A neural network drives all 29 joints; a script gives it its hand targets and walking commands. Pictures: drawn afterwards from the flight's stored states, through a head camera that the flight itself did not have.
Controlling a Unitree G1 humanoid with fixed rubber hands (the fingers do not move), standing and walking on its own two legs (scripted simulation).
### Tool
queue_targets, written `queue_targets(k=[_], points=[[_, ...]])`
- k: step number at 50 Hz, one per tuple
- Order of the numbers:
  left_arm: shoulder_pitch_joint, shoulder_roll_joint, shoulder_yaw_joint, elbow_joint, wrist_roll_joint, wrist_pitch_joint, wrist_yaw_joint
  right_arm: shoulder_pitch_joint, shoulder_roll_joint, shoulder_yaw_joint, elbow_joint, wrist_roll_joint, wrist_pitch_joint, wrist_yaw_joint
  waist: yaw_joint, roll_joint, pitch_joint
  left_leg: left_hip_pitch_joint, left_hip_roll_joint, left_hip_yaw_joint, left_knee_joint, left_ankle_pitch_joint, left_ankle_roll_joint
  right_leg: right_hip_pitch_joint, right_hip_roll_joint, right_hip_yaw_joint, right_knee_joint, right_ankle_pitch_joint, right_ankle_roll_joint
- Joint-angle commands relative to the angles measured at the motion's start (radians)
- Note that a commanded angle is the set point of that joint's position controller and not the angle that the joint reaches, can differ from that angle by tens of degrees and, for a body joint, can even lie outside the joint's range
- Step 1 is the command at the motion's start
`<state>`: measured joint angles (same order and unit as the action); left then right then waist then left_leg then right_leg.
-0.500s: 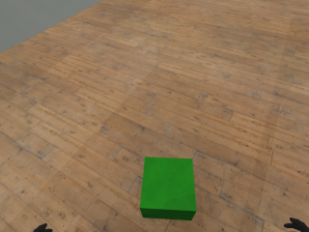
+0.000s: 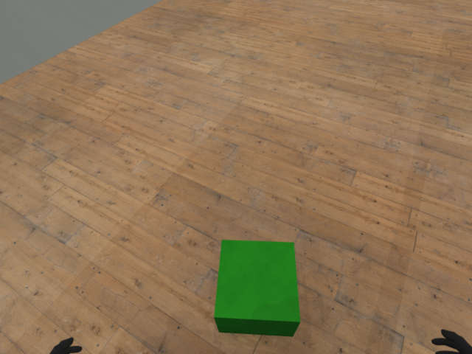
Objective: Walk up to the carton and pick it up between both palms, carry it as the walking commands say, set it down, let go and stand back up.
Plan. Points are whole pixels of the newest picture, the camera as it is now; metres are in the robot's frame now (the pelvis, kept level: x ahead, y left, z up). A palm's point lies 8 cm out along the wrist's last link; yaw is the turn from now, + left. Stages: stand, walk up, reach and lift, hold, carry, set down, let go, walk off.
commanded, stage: reach and lift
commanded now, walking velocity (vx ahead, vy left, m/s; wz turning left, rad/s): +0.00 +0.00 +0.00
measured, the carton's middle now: (256, 287) +0.47 -0.02 -0.65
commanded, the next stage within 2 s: none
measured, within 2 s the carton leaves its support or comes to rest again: neither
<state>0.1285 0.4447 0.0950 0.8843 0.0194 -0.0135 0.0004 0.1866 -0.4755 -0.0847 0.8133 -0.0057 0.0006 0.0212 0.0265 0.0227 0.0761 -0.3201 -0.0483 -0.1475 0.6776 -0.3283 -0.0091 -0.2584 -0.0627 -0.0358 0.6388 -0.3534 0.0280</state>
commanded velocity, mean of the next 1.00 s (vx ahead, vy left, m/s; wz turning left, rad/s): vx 0.00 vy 0.00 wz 0.00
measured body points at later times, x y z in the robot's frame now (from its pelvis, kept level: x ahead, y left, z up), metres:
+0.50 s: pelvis -0.01 -0.02 -0.02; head +0.15 -0.02 +0.40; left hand +0.23 +0.29 -0.12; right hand +0.24 -0.32 -0.13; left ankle +0.02 +0.13 -0.72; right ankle -0.01 -0.15 -0.72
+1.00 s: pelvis -0.04 -0.02 -0.06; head +0.22 -0.01 +0.31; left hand +0.37 +0.26 -0.18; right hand +0.36 -0.28 -0.17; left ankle +0.02 +0.13 -0.72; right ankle -0.01 -0.15 -0.72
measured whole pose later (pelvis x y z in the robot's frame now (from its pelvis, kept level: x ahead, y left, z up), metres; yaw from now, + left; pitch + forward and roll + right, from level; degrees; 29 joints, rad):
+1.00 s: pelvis -0.04 -0.02 -0.06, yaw -2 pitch +32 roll -1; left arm -0.66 0.41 0.21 0.76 -0.03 0.11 -0.06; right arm -0.63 -0.38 -0.16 0.68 0.04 0.13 0.01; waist 0.01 -0.01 0.06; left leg -1.19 -0.03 -0.14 0.91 -0.28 -0.06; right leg -1.16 -0.04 -0.02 0.93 -0.32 0.03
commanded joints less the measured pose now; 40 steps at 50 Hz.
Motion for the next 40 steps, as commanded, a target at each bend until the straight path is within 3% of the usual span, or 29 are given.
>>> queue_targets(k=[1, 2, 3, 6, 10, 11, 12, 14, 15, 17, 18, 19, 23, 24, 25, 26, 27, 28, 29, 31, 32, 33, 34, 35, 36, 37, 38, 39, 40], points=[[-0.136, 0.078, 0.087, -0.383, 0.025, 0.064, -0.031, -0.169, -0.082, -0.112, -0.27, -0.072, 0.056, 0.06, -0.018, 0.121, 0.104, -0.22, 0.069, 0.161, -0.269, -0.158, -0.027, 0.086, 0.132, -0.127, 0.004, 0.029, 0.04], [-0.116, 0.063, 0.082, -0.384, 0.013, 0.086, -0.035, -0.191, -0.091, -0.143, -0.268, -0.091, 0.075, 0.062, -0.01, 0.024, 0.133, -0.242, 0.043, 0.174, -0.262, -0.109, -0.021, 0.088, 0.126, -0.107, -0.024, 0.05, 0.047], [-0.1, 0.083, 0.103, -0.37, 0.043, 0.098, -0.044, -0.148, -0.099, -0.19, -0.24, -0.102, 0.09, 0.047, -0.05, 0.06, 0.129, -0.194, 0.047, 0.182, -0.233, -0.136, -0.022, 0.065, 0.112, -0.076, -0.045, 0.037, 0.038], [-0.016, 0.09, 0.142, -0.313, 0.067, 0.104, -0.057, -0.164, -0.052, -0.145, -0.331, -0.098, 0.086, 0.035, -0.015, -0.118, 0.003, -0.08, 0.002, 0.204, -0.177, -0.011, 0.0, 0.077, 0.113, -0.064, -0.086, 0.036, 0.045], [-0.117, 0.103, 0.166, -0.373, 0.062, 0.072, -0.05, -0.207, 0.006, -0.1, -0.286, -0.048, 0.06, 0.036, 0.001, -0.021, -0.091, -0.064, -0.005, 0.194, -0.053, 0.116, -0.018, 0.012, 0.102, -0.02, 0.0, 0.135, 0.046], [-0.155, 0.073, 0.141, -0.403, 0.025, 0.058, -0.049, -0.221, 0.019, -0.101, -0.291, -0.042, 0.058, 0.039, -0.01, -0.03, -0.122, -0.057, 0.007, 0.183, -0.032, 0.161, -0.018, 0.009, 0.099, -0.018, 0.03, 0.174, 0.04], [-0.205, 0.089, 0.161, -0.379, 0.001, 0.059, -0.051, -0.306, 0.047, -0.064, -0.323, -0.003, 0.055, 0.034, 0.037, -0.083, -0.085, -0.164, 0.005, 0.202, 0.013, 0.167, -0.002, -0.017, 0.1, 0.015, 0.038, 0.193, 0.044], [-0.242, 0.074, 0.14, -0.392, -0.02, 0.064, -0.056, -0.367, 0.031, -0.078, -0.328, 0.008, 0.055, 0.026, 0.016, -0.055, -0.16, -0.14, 0.014, 0.184, 0.051, 0.2, -0.011, -0.045, 0.1, 0.01, 0.073, 0.235, 0.037], [-0.214, 0.118, 0.182, -0.312, -0.018, 0.058, -0.056, -0.357, 0.044, -0.071, -0.322, 0.029, 0.052, 0.015, 0.05, -0.073, -0.194, -0.202, 0.005, 0.209, 0.086, 0.231, -0.013, -0.069, 0.101, 0.014, 0.1, 0.295, 0.048], [-0.258, 0.093, 0.151, -0.339, -0.047, 0.08, -0.04, -0.321, 0.049, -0.089, -0.244, 0.026, 0.083, 0.002, 0.001, 0.015, -0.271, -0.164, 0.006, 0.199, 0.096, 0.209, -0.035, -0.062, 0.106, 0.012, 0.124, 0.261, 0.034], [-0.227, 0.106, 0.161, -0.356, -0.045, 0.074, -0.055, -0.35, 0.052, -0.082, -0.308, 0.041, 0.076, -0.003, 0.034, -0.014, -0.355, -0.209, 0.011, 0.196, 0.122, 0.31, -0.018, -0.011, 0.099, 0.031, 0.139, 0.39, 0.033], [-0.277, 0.114, 0.162, -0.33, -0.052, 0.063, -0.043, -0.359, 0.042, -0.077, -0.257, 0.043, 0.072, -0.008, 0.02, 0.015, -0.371, -0.199, 0.003, 0.202, 0.137, 0.335, -0.037, -0.053, 0.101, 0.038, 0.168, 0.437, 0.03], [-0.297, 0.11, 0.151, -0.311, -0.083, 0.053, -0.052, -0.392, 0.026, -0.11, -0.296, 0.02, 0.065, -0.034, -0.001, -0.045, -0.525, -0.357, -0.008, 0.202, 0.173, 0.38, -0.039, 0.038, 0.09, 0.067, 0.217, 0.653, 0.026], [-0.3, 0.082, 0.145, -0.26, -0.102, 0.064, -0.06, -0.382, 0.049, -0.085, -0.284, 0.035, 0.075, -0.041, -0.004, -0.14, -0.542, -0.377, -0.007, 0.193, 0.156, 0.367, -0.026, 0.028, 0.091, 0.057, 0.209, 0.649, 0.041], [-0.392, 0.155, 0.18, -0.299, -0.073, 0.054, -0.062, -0.447, 0.068, -0.079, -0.316, 0.044, 0.075, -0.041, 0.034, -0.082, -0.541, -0.431, -0.013, 0.214, 0.18, 0.322, -0.023, -0.005, 0.081, 0.067, 0.217, 0.583, 0.049], [-0.433, 0.122, 0.143, -0.31, -0.097, 0.058, -0.058, -0.491, 0.066, -0.09, -0.256, 0.054, 0.074, -0.036, 0.008, -0.016, -0.491, -0.396, -0.003, 0.197, 0.162, 0.325, -0.032, -0.087, 0.087, 0.051, 0.208, 0.503, 0.04], [-0.386, 0.105, 0.146, -0.246, -0.078, 0.073, -0.059, -0.478, 0.045, -0.109, -0.225, 0.02, 0.082, -0.037, 0.011, -0.107, -0.431, -0.464, -0.011, 0.2, 0.149, 0.28, -0.036, -0.117, 0.095, 0.043, 0.196, 0.471, 0.046], [-0.469, 0.102, 0.135, -0.27, -0.101, 0.075, -0.068, -0.561, 0.088, -0.075, -0.243, 0.054, 0.085, -0.038, 0.023, -0.068, -0.448, -0.46, -0.002, 0.205, 0.162, 0.241, -0.033, -0.177, 0.084, 0.041, 0.197, 0.398, 0.045], [-0.483, 0.141, 0.14, -0.237, -0.083, 0.09, -0.063, -0.556, 0.069, -0.092, -0.209, 0.053, 0.098, -0.041, -0.008, -0.044, -0.408, -0.447, 0.0, 0.215, 0.144, 0.179, -0.04, -0.228, 0.086, 0.026, 0.18, 0.309, 0.048], [-0.519, 0.113, 0.122, -0.276, -0.092, 0.082, -0.067, -0.568, 0.052, -0.117, -0.21, 0.042, 0.091, -0.03, -0.011, -0.032, -0.458, -0.462, -0.006, 0.207, 0.166, 0.206, -0.034, -0.251, 0.089, 0.032, 0.189, 0.317, 0.042], [-0.595, 0.085, 0.118, -0.285, -0.116, 0.092, -0.061, -0.685, 0.037, -0.095, -0.223, 0.085, 0.093, -0.019, 0.027, -0.011, -0.495, -0.412, 0.006, 0.19, 0.156, 0.182, -0.042, -0.33, 0.096, 0.006, 0.222, 0.243, 0.033], [-0.629, 0.1, 0.121, -0.336, -0.103, 0.084, -0.052, -0.664, 0.013, -0.123, -0.225, 0.076, 0.091, -0.018, -0.009, 0.029, -0.516, -0.421, 0.005, 0.187, 0.169, 0.2, -0.047, -0.348, 0.099, 0.019, 0.224, 0.255, 0.023], [-0.681, 0.142, 0.138, -0.285, -0.097, 0.098, -0.062, -0.705, -0.004, -0.129, -0.2, 0.081, 0.099, -0.021, 0.021, 0.036, -0.538, -0.451, 0.008, 0.205, 0.172, 0.174, -0.046, -0.322, 0.09, 0.029, 0.211, 0.243, 0.025], [-0.702, 0.118, 0.128, -0.288, -0.097, 0.101, -0.058, -0.708, -0.008, -0.134, -0.118, 0.061, 0.113, -0.014, -0.018, 0.042, -0.483, -0.483, 0.003, 0.207, 0.176, 0.165, -0.062, -0.358, 0.088, 0.016, 0.224, 0.24, 0.027], [-0.688, 0.094, 0.126, -0.229, -0.12, 0.113, -0.059, -0.797, 0.0, -0.144, -0.21, 0.076, 0.094, -0.012, 0.003, -0.025, -0.527, -0.501, 0.009, 0.189, 0.184, 0.201, -0.042, -0.4, 0.095, 0.004, 0.23, 0.255, 0.037], [-0.796, 0.123, 0.13, -0.269, -0.131, 0.111, -0.063, -0.831, -0.034, -0.17, -0.204, 0.056, 0.102, -0.014, -0.039, -0.073, -0.545, -0.501, 0.012, 0.2, 0.187, 0.123, -0.043, -0.394, 0.102, -0.002, 0.223, 0.176, 0.04], [-0.771, 0.103, 0.108, -0.295, -0.139, 0.12, -0.055, -0.787, -0.101, -0.206, -0.165, 0.038, 0.108, -0.022, -0.095, 0.017, -0.624, -0.431, 0.017, 0.203, 0.199, 0.168, -0.072, -0.399, 0.099, -0.01, 0.23, 0.233, 0.023], [-0.884, 0.11, 0.114, -0.331, -0.146, 0.114, -0.06, -0.864, -0.04, -0.172, -0.183, 0.075, 0.11, -0.016, -0.053, 0.04, -0.618, -0.485, 0.015, 0.188, 0.211, 0.177, -0.054, -0.42, 0.098, 0.02, 0.243, 0.229, 0.019], [-0.772, 0.133, 0.148, -0.261, -0.121, 0.114, -0.05, -0.825, -0.049, -0.178, -0.191, 0.067, 0.107, -0.02, -0.029, -0.004, -0.688, -0.459, 0.013, 0.189, 0.218, 0.248, -0.052, -0.411, 0.108, -0.003, 0.269, 0.302, 0.029]])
